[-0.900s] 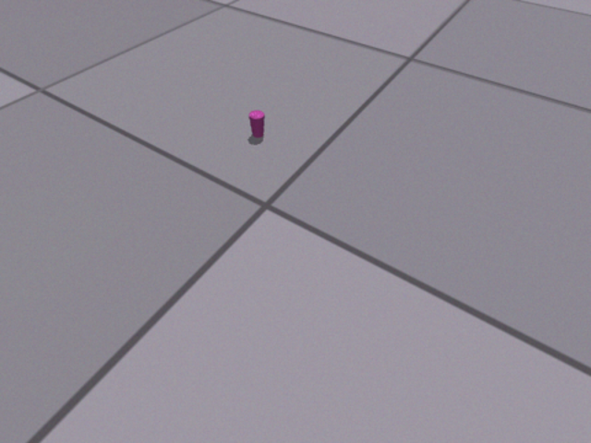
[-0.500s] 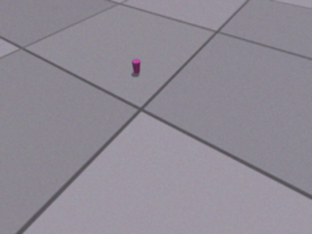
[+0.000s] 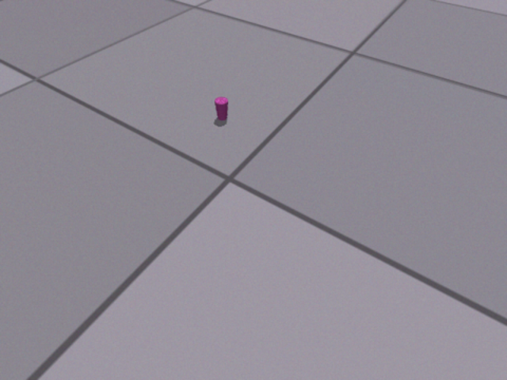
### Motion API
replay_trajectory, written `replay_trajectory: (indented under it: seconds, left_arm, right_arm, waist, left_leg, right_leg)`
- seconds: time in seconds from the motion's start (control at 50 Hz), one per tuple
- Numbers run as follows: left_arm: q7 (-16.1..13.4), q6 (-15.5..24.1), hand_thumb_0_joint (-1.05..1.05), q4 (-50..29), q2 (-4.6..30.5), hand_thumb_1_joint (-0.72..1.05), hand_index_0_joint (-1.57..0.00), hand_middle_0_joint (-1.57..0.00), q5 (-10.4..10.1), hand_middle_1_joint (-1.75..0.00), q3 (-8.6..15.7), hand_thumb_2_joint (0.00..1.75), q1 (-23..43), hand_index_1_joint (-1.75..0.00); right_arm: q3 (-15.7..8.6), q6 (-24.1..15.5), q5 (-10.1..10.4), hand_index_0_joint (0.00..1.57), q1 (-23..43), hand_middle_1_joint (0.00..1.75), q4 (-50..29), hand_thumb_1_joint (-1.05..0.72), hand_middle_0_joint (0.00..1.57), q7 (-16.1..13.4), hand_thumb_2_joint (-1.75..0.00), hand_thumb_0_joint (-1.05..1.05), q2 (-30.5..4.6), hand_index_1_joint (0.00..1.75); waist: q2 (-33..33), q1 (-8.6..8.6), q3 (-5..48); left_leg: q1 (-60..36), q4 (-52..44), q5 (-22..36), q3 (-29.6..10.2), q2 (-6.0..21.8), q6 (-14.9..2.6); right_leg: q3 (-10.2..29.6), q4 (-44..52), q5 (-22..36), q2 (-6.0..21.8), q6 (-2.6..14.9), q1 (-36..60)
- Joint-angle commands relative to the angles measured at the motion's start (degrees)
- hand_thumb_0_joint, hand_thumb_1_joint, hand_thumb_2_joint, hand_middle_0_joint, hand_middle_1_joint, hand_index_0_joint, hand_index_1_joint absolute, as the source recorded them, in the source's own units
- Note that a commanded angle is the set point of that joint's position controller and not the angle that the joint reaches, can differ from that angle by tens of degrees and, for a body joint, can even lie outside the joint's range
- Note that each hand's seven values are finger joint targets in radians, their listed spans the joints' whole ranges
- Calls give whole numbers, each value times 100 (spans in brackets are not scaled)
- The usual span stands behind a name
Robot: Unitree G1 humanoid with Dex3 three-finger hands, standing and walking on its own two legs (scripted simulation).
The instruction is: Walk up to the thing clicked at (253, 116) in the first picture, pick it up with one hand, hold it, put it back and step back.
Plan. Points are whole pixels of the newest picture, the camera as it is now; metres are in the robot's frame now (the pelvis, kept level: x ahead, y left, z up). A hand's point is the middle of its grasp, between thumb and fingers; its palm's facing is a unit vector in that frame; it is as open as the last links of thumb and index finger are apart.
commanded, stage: stand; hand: left
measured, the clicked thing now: (221, 109) +1.77 +0.18 -0.72
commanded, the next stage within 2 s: walk up in 0.22 s
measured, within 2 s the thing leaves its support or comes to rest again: neither
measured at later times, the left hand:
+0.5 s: hand out of the picture +0.07 +0.31 -0.16, palm faces +0.04 -0.93 -0.36, open 7.4 cm
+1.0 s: hand (127, 237) +0.45 +0.29 -0.15, palm faces -0.12 -0.94 -0.33, open 7.4 cm
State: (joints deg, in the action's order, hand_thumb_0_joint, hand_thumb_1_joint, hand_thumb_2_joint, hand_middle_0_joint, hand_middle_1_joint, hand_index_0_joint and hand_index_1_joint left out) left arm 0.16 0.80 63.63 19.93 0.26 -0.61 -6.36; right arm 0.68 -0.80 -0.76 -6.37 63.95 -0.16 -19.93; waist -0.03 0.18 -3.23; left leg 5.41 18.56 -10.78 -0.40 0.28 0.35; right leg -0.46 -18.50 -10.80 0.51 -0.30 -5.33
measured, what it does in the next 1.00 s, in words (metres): walks ahead: left foot, then right foot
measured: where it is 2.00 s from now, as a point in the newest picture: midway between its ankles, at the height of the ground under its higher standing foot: (240, 248)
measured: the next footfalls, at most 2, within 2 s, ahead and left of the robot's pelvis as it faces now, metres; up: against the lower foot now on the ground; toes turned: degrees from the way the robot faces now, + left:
left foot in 0.52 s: +0.15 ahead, +0.16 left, +0.00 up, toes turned +5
right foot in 1.00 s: +0.47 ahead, -0.08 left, +0.00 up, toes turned -5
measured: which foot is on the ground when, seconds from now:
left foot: down 0.00-0.36, up 0.38-0.50, down 0.52-1.00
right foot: down 0.00-0.56, up 0.58-0.98, down 1.00-1.00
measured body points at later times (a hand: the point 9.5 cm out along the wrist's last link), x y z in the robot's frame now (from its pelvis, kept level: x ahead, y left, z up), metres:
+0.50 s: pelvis +0.05 +0.03 -0.01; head +0.05 +0.03 +0.44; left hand +0.07 +0.36 -0.13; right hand +0.14 -0.31 -0.12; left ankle +0.07 +0.14 -0.74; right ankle -0.01 -0.12 -0.75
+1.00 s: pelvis +0.28 +0.04 -0.03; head +0.30 +0.04 +0.42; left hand +0.45 +0.34 -0.13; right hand +0.25 -0.28 -0.15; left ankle +0.11 +0.16 -0.75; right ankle +0.43 -0.07 -0.75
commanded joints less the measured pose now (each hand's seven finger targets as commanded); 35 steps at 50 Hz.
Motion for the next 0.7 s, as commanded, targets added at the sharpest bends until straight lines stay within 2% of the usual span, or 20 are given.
replay_trajectory:
  seconds: [0.0,0.18,0.2,0.22,0.26,0.3,0.32,0.34,0.36,0.38,0.42,0.46,0.48,0.5,0.52,0.54,0.56,0.58,0.62,0.68]
  left_arm:
    - [-82,102,0,-327,1205,90,-20,-20,11,-30,262,90,199,-30]
    - [-71,117,0,-338,1199,90,-20,-20,24,-30,259,90,172,-30]
    - [129,218,0,-622,1907,90,-20,-20,147,-30,707,90,-206,-30]
    - [204,223,0,-618,1854,90,-20,-20,205,-30,726,90,-141,-30]
    - [297,268,0,-820,1661,90,-20,-20,218,-30,747,90,-43,-30]
    - [306,334,0,-759,1720,90,-20,-20,201,-30,781,90,-538,-30]
    - [291,371,0,-710,1949,90,-20,-20,221,-30,854,90,-913,-30]
    - [290,382,0,-738,2192,90,-20,-20,236,-30,929,90,-936,-30]
    - [293,401,0,-910,2291,90,-20,-20,252,-30,954,90,-828,-30]
    - [302,407,0,-1023,2210,90,-20,-20,233,-30,941,90,-667,-30]
    - [304,394,0,-1165,2142,90,-20,-20,217,-30,891,90,-414,-30]
    - [336,361,0,-1307,2084,90,-20,-20,173,-30,852,90,-247,-30]
    - [360,331,0,-1373,2041,90,-20,-20,141,-30,820,90,-95,-30]
    - [387,306,0,-1441,1889,90,-20,-20,146,-30,740,90,113,-30]
    - [398,289,0,-1508,1613,90,-20,-20,147,-30,642,90,-9,-30]
    - [382,322,0,-1656,1118,90,-20,-20,100,-30,531,90,15,-30]
    - [302,316,0,-1624,1613,90,-20,-20,122,-30,607,90,51,-30]
    - [282,374,0,-1571,1790,90,-20,-20,70,-30,542,90,98,-30]
    - [314,388,0,-1227,1763,90,-20,-20,-27,-30,551,90,-445,-30]
    - [430,314,0,-1120,1703,90,-20,-20,-11,-30,584,90,-681,-30]
  right_arm:
    - [-259,-94,32,20,167,30,-317,-90,20,-50,-90,0,-1197,30]
    - [-276,-107,32,20,205,30,-324,-90,20,-42,-90,0,-1234,30]
    - [-696,-239,-79,20,-135,30,-642,-90,20,127,-90,0,-1816,30]
    - [-757,-249,-128,20,-86,30,-617,-90,20,205,-90,0,-1885,30]
    - [-764,-274,-122,20,247,30,-907,-90,20,289,-90,0,-1682,30]
    - [-753,-346,-111,20,530,30,-1119,-90,20,332,-90,0,-1453,30]
    - [-746,-372,-99,20,573,30,-1222,-90,20,344,-90,0,-1382,30]
    - [-726,-367,-114,20,698,30,-1299,-90,20,337,-90,0,-1319,30]
    - [-741,-369,-123,20,719,30,-1326,-90,20,353,-90,0,-1455,30]
    - [-777,-379,-121,20,584,30,-1287,-90,20,397,-90,0,-1556,30]
    - [-789,-418,-112,20,336,30,-1294,-90,20,438,-90,0,-1529,30]
    - [-830,-453,-93,20,98,30,-1233,-90,20,475,-90,0,-1546,30]
    - [-873,-454,-97,20,-247,30,-1137,-90,20,473,-90,0,-1540,30]
    - [-966,-454,-105,20,-872,30,-960,-90,20,427,-90,0,-1577,30]
    - [-1107,-467,-139,20,-1711,30,-742,-90,20,336,-90,0,-1829,30]
    - [-1255,-515,-246,20,-2409,30,-731,-90,20,261,-90,0,-2539,30]
    - [-1267,-538,-85,20,-1833,30,-1027,-90,20,272,-90,0,-2701,30]
    - [-1158,-546,12,20,-1476,30,-1142,-90,20,233,-90,0,-2414,30]
    - [-953,-577,33,20,-985,30,-1324,-90,20,188,-90,0,-1901,30]
    - [-853,-629,59,20,-923,30,-1408,-90,20,200,-90,0,-1741,30]
  waist:
    - [21,-13,443]
    - [10,-36,455]
    - [87,-57,1165]
    - [-121,-96,612]
    - [-222,-203,-230]
    - [231,-469,-210]
    - [630,-574,44]
    - [1165,-671,-175]
    - [888,-634,-314]
    - [631,-520,-368]
    - [919,-358,-437]
    - [940,-197,-259]
    - [724,28,-157]
    - [399,391,87]
    - [-621,780,609]
    - [-2250,1067,722]
    - [-1155,843,511]
    - [-276,627,165]
    - [-147,185,-118]
    - [-624,73,-306]
  left_leg:
    - [-3,-244,1012,-535,709,-164]
    - [-25,-244,974,-523,712,-185]
    - [-33,308,-2287,-626,568,-645]
    - [614,327,-3258,-843,640,-743]
    - [1491,438,-2988,-1124,835,-828]
    - [2049,1063,-2009,-774,538,-604]
    - [2652,1649,-1660,-231,254,-419]
    - [3454,2574,-1794,130,159,-237]
    - [3607,2736,-1851,-135,365,-199]
    - [3330,2741,-1741,-219,449,-177]
    - [2876,2191,-1862,-245,590,-128]
    - [2009,1484,-1370,-18,466,-92]
    - [1150,985,-692,241,326,-47]
    - [-222,770,-249,408,157,-48]
    - [-1841,533,-784,51,143,-258]
    - [-2407,-703,-3263,-2971,1836,-760]
    - [-1723,-1154,-3859,-3992,2519,-1353]
    - [-1422,-975,-2826,-3374,2407,-1325]
    - [-855,-683,-1304,-1849,1792,-871]
    - [-256,-898,-21,-725,1467,-798]
  right_leg:
    - [490,218,929,690,179,48]
    - [530,279,935,710,173,58]
    - [495,-307,-2068,434,404,110]
    - [724,-526,-2978,565,512,-464]
    - [1065,-708,-2911,742,661,-1017]
    - [1609,-229,-2650,1004,860,-326]
    - [2252,385,-3044,1403,1099,527]
    - [3073,1127,-3491,2076,1439,864]
    - [3285,1299,-3484,2300,1641,844]
    - [2998,1215,-3349,2107,1589,622]
    - [2229,991,-2568,1838,1417,368]
    - [1439,710,-2038,1495,1171,-23]
    - [945,346,-1982,1244,983,-585]
    - [400,-325,-1925,873,768,-1480]
    - [-169,-1912,-1523,332,604,-2526]
    - [-166,-4128,-2293,-546,337,-4121]
    - [747,-4557,-2119,-220,372,-4090]
    - [1042,-4726,-1494,70,385,-4137]
    - [1000,-4319,-772,399,258,-3636]
    - [633,-3684,-248,467,12,-3110]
